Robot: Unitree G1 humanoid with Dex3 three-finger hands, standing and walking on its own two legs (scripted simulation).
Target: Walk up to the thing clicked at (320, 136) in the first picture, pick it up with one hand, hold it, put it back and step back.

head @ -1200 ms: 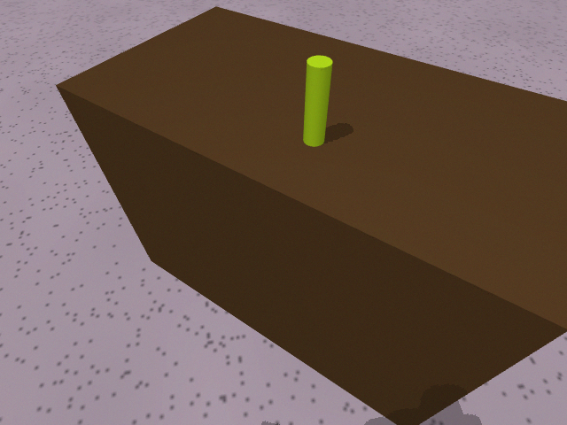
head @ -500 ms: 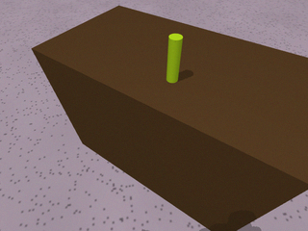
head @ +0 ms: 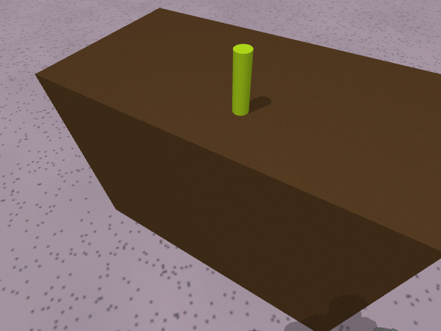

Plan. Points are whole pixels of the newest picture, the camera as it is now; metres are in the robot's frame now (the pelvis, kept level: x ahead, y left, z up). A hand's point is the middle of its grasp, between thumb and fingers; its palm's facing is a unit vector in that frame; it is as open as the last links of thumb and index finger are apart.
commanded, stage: walk up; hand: left
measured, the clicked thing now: (241, 82) +0.63 -0.04 +0.10
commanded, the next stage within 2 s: none
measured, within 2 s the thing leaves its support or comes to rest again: neither
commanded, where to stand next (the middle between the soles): +0.12 +0.04 m, yaw -32 degrees
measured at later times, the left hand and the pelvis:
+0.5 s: hand (79, 291) +0.24 +0.33 -0.15, palm faces -0.30 -0.86 -0.42, open 7.4 cm; pelvis +0.08 +0.08 -0.02, yaw -15 degrees
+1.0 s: hand (116, 264) +0.31 +0.28 -0.18, palm faces -0.46 -0.82 -0.34, open 7.4 cm; pelvis +0.09 +0.08 -0.03, yaw -26 degrees
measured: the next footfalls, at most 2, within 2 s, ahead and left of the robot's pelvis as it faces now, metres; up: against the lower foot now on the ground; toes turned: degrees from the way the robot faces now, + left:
left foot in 0.20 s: +0.13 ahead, +0.19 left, +0.00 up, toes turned -8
right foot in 0.54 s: +0.15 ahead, -0.06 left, +0.00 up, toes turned -16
